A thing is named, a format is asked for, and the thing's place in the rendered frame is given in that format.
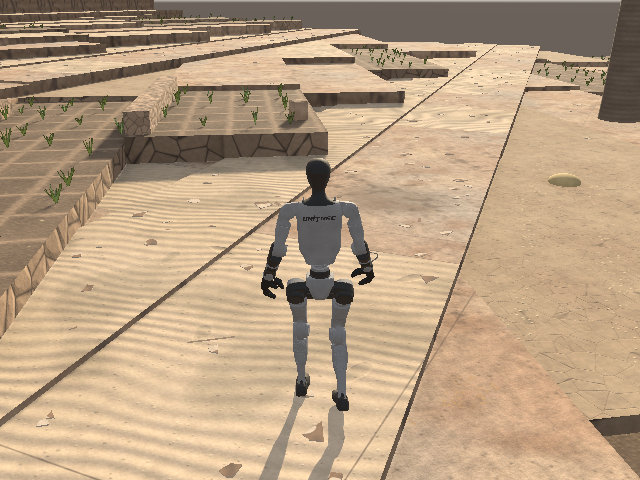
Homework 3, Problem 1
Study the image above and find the right robot upper arm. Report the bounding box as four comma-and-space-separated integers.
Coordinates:
340, 201, 367, 256

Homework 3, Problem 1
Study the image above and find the left robot shin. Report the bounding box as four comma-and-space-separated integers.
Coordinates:
293, 322, 308, 384

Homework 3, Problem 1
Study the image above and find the right robot forearm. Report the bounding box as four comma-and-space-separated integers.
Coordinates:
356, 240, 373, 272

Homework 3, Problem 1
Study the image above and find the left robot forearm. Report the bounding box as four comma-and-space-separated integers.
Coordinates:
263, 242, 282, 281

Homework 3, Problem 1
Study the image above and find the left robot upper arm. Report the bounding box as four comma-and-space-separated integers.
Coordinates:
272, 202, 298, 258

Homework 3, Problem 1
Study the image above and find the robot left hand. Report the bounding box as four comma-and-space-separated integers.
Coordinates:
261, 277, 284, 299

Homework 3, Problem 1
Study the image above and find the robot right foot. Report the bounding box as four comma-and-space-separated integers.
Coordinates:
332, 389, 349, 411

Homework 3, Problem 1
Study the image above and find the robot right hand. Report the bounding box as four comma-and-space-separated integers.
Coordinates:
351, 268, 375, 285

